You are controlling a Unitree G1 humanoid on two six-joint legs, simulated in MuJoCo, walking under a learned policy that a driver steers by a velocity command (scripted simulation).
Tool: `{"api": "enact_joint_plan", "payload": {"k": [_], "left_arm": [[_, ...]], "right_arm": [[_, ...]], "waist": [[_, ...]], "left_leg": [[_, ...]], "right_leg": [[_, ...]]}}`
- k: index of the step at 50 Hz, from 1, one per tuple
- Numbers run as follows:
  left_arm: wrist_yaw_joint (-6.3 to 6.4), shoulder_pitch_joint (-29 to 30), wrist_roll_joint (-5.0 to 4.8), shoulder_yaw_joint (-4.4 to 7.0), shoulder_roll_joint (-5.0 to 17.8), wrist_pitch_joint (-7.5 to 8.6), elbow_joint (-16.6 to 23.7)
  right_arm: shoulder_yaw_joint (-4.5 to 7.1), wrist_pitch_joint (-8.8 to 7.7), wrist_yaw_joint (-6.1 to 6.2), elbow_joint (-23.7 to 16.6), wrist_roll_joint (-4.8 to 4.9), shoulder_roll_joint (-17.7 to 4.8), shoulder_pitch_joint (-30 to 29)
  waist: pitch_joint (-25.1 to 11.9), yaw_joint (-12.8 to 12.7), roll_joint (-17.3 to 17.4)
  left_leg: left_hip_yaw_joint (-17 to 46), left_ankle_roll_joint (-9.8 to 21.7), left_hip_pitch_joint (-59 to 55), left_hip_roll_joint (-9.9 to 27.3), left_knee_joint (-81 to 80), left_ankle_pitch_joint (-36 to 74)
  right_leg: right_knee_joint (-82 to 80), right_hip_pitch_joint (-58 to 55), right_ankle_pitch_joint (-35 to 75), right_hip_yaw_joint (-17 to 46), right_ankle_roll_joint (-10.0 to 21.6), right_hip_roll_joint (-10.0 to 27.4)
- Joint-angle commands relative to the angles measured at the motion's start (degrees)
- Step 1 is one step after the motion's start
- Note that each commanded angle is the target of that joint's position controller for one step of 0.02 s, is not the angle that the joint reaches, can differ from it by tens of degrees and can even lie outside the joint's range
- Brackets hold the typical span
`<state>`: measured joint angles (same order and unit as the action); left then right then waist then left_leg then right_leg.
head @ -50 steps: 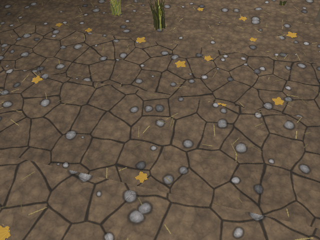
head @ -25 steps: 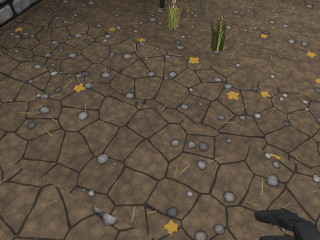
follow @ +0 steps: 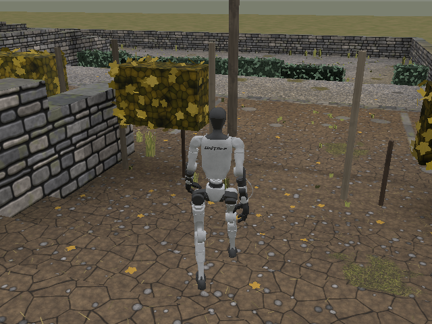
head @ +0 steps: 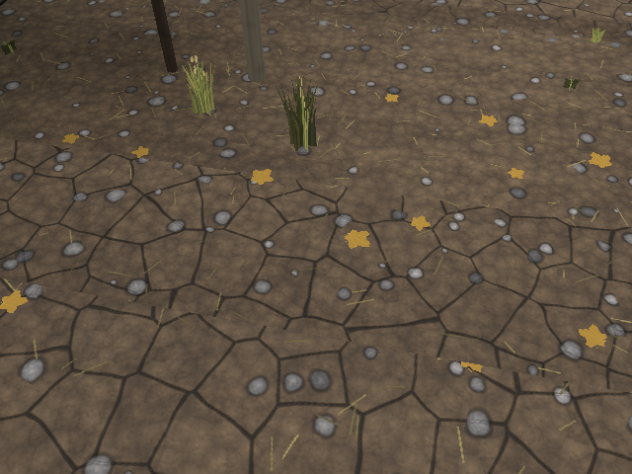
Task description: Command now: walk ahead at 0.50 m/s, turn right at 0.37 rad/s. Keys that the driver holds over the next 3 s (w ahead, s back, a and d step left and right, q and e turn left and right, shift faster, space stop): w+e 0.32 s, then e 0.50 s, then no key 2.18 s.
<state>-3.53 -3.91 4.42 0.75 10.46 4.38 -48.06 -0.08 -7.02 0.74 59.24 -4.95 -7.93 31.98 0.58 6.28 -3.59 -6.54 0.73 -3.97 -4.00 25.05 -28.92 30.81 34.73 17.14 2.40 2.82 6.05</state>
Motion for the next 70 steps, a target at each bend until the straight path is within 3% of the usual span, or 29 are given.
{"api": "enact_joint_plan", "payload": {"k": [1,4,7,9,10,11,12,13,15,17,18,21,27,29,30,31,34,37,44,48,49,50,52,54,60,64,65,67,70], "left_arm": [[-1.38,7.73,-0.24,-1.70,-2.74,-0.31,4.33],[-1.10,9.20,1.31,0.13,5.00,-1.70,5.49],[0.35,3.87,2.13,0.03,4.31,-2.13,1.24],[1.88,-19.82,-1.27,4.63,13.79,-0.74,-6.37],[1.10,-38.52,-1.25,5.69,18.03,-1.93,-9.71],[-0.38,-45.91,-1.41,6.48,19.56,-1.85,-10.99],[-0.12,-49.06,-0.12,5.64,15.48,-1.29,-13.37],[0.36,-41.27,-1.12,5.28,14.53,-0.24,-11.56],[-0.85,-27.25,-0.13,3.48,10.83,0.74,-8.14],[-0.99,-17.74,-0.37,2.63,8.93,1.99,-6.36],[0.40,-10.05,-0.77,0.53,3.15,3.22,-3.32],[0.45,-4.68,-1.25,2.17,11.56,4.74,1.23],[-2.02,-16.26,-1.42,4.82,12.53,3.26,0.03],[-2.25,-15.01,-2.40,3.84,8.46,3.10,3.42],[-1.47,-26.36,-1.80,1.40,-1.07,2.94,3.95],[-0.69,-22.13,-1.85,3.23,6.45,1.73,4.00],[3.15,-21.17,-0.14,4.38,8.22,-0.91,2.22],[1.00,-21.14,-0.73,2.71,4.25,-1.49,1.85],[0.04,-14.02,-2.08,3.87,10.14,-1.38,5.05],[-0.65,-16.88,-4.64,4.81,10.04,0.74,6.21],[0.36,-16.70,-5.91,5.94,16.80,1.62,8.15],[0.50,-15.38,-2.53,7.07,18.64,2.80,8.58],[1.43,-12.47,-3.02,6.48,15.61,3.37,7.95],[1.32,-9.77,-4.83,4.16,10.69,3.12,7.65],[-0.91,-9.64,-3.99,4.82,13.41,1.84,8.09],[-3.91,-7.02,-5.09,2.92,8.83,0.21,7.65],[-3.57,-13.55,-5.15,3.25,9.51,-0.14,6.67],[-3.05,-10.01,-4.56,4.27,13.76,-0.81,6.84],[-2.42,-8.53,-4.45,3.94,12.60,-0.39,6.28]], "right_arm": [[-0.40,1.68,-1.72,0.95,-1.84,-4.30,7.14],[-0.10,0.43,-0.68,0.19,0.62,-5.93,4.40],[-0.11,1.60,0.99,3.24,0.92,-7.99,11.28],[0.06,3.46,-2.51,1.77,-2.12,-11.45,9.16],[-2.02,3.35,-5.77,4.67,-2.14,-0.98,20.75],[-2.41,2.98,-8.19,1.86,-1.86,-4.64,20.82],[-0.68,1.73,-8.19,-5.29,1.16,-9.74,-0.76],[-0.39,-0.15,-7.13,-10.06,3.39,-10.34,-13.04],[1.20,-1.11,-4.06,-10.69,2.43,-14.49,-12.23],[-0.87,0.78,-1.68,-13.83,2.31,-6.45,-12.93],[-2.32,1.03,-1.09,-13.58,0.08,-2.23,-12.41],[-1.30,1.54,-3.22,-13.91,2.44,-5.39,-12.71],[1.56,0.34,-1.92,-16.11,2.80,-14.93,-24.71],[4.17,-1.30,-0.17,-14.48,4.43,-21.67,-14.69],[4.69,-1.29,0.02,-15.26,4.13,-24.60,-11.12],[4.16,-0.61,0.25,-16.05,2.37,-19.93,-12.77],[2.83,0.22,1.75,-19.64,5.86,-12.43,-27.19],[4.58,-1.09,3.10,-22.02,3.74,-14.82,-30.26],[7.62,-1.13,2.88,-22.29,3.28,-17.24,-26.06],[4.98,0.68,0.83,-20.61,2.31,-12.06,-29.71],[3.93,0.80,0.17,-23.00,2.40,-7.73,-23.66],[5.87,0.40,-0.17,-20.22,2.32,-14.40,-24.97],[7.05,1.66,-0.62,-18.54,1.81,-16.88,-25.36],[6.01,2.17,-1.38,-17.34,1.55,-13.33,-24.76],[5.37,2.42,-3.29,-15.49,3.02,-12.37,-24.29],[4.47,1.46,-3.28,-15.40,5.29,-12.54,-24.72],[4.50,1.29,-3.69,-16.40,5.63,-15.10,-29.02],[5.38,1.94,-4.68,-14.76,4.07,-16.59,-27.73],[5.04,2.21,-4.69,-13.84,4.55,-14.88,-28.13]], "waist": [[8.69,1.79,5.48],[12.22,0.76,0.67],[9.52,1.59,0.72],[-1.99,-8.78,-2.82],[-22.36,-10.24,-7.59],[-37.37,-14.48,-11.41],[-26.43,-22.37,-4.03],[-12.39,-20.76,-1.67],[-4.22,-10.86,0.49],[1.21,-2.34,3.79],[4.21,-0.94,6.62],[1.36,0.49,-0.58],[-1.27,-4.55,1.87],[-12.72,-0.46,9.55],[-28.31,-5.17,23.90],[-21.32,-3.14,16.28],[-8.15,-8.79,12.17],[-5.27,-9.34,7.54],[-3.54,-5.12,9.68],[-6.42,-9.16,5.83],[-9.20,-5.45,-7.96],[0.57,-8.64,-2.05],[0.46,-7.05,-1.41],[0.10,-4.88,-2.07],[-0.18,-6.08,-0.27],[-3.90,-4.28,3.24],[-5.76,-8.82,6.53],[-2.77,-6.73,5.88],[-1.37,-5.97,4.13]], "left_leg": [[4.75,8.81,15.99,14.63,-4.33,13.95],[2.85,6.57,12.55,13.67,-1.18,12.94],[2.02,3.42,-0.41,12.45,10.37,22.74],[-1.53,-1.13,15.67,10.05,29.25,31.19],[-2.53,-5.96,31.64,7.17,54.62,7.23],[2.86,-7.99,40.77,1.01,82.01,-19.62],[6.25,-7.31,60.77,0.18,89.98,-18.73],[7.75,-4.41,67.33,3.76,85.51,-12.55],[10.02,-3.58,55.99,9.74,77.46,-5.72],[11.71,-0.73,46.72,11.52,69.86,-9.99],[14.63,1.16,43.22,14.78,53.49,5.70],[6.34,1.36,18.90,9.45,23.73,30.81],[7.43,1.73,21.04,6.65,6.62,38.24],[11.41,11.74,-1.15,13.64,3.93,64.19],[32.69,29.76,-19.94,33.35,-1.30,77.35],[36.74,26.16,-12.96,33.49,-5.85,54.24],[21.26,14.21,12.89,23.49,-15.70,19.29],[7.59,10.81,21.41,17.79,-18.35,22.99],[11.09,12.11,12.62,24.42,-17.29,13.66],[4.19,4.96,23.15,19.74,-6.38,15.40],[-4.76,-1.82,29.83,10.07,6.58,6.08],[2.79,-3.23,38.29,7.74,14.33,-0.12],[6.23,-3.17,39.40,8.54,20.28,4.75],[7.37,-3.53,35.92,9.36,20.97,9.29],[3.92,-4.78,25.24,9.69,11.13,15.83],[5.56,-2.59,13.67,12.63,0.54,38.36],[6.60,0.98,12.43,13.51,1.16,39.24],[5.29,0.12,18.90,11.18,-1.05,26.54],[4.53,-0.82,16.65,10.22,-0.63,23.50]], "right_leg": [[-1.28,-6.21,19.69,-2.48,1.84,1.93],[-2.94,-5.55,5.54,-2.72,2.15,2.60],[-13.97,-9.54,6.11,-4.74,-0.71,1.96],[-6.81,-48.32,12.37,-9.75,0.83,-2.53],[15.89,-84.80,36.84,-1.42,14.61,6.29],[16.35,-98.80,42.09,17.31,28.26,16.29],[5.22,-92.21,12.31,24.17,25.52,16.05],[-2.74,-72.92,-5.30,23.87,21.02,13.81],[-7.63,-40.03,4.73,24.46,23.29,15.31],[-11.75,-12.73,-6.49,21.58,23.12,15.73],[-18.81,-2.72,-7.14,18.39,19.82,12.90],[-16.02,10.79,-1.31,3.86,12.63,-1.33],[-4.67,-14.94,0.03,13.73,8.29,0.88],[9.93,-11.76,-2.51,8.78,0.46,-7.96],[24.27,-2.64,-47.13,2.51,-4.14,-16.21],[33.75,3.64,-57.22,3.12,-4.32,-12.29],[33.03,-4.43,-46.79,1.27,-5.77,-4.00],[27.86,-14.71,-42.08,-5.80,-6.38,-4.47],[8.08,-15.76,-36.85,-4.37,-1.23,-2.59],[-10.93,-35.69,-16.19,-2.24,7.26,-3.17],[-16.08,-39.35,-1.13,19.62,21.57,13.63],[-19.48,-33.07,-16.35,23.14,22.35,16.51],[-20.24,-33.63,-25.14,14.61,15.01,10.08],[-19.01,-32.48,-18.43,9.80,11.08,7.36],[-12.28,-28.15,-9.35,6.52,10.88,5.82],[-5.97,-24.25,-14.91,7.46,4.96,1.34],[-7.67,-24.13,-21.99,4.58,2.03,-2.99],[-7.41,-26.08,-27.38,1.51,1.72,-4.92],[-9.25,-22.94,-29.34,2.86,2.77,-3.94]]}}
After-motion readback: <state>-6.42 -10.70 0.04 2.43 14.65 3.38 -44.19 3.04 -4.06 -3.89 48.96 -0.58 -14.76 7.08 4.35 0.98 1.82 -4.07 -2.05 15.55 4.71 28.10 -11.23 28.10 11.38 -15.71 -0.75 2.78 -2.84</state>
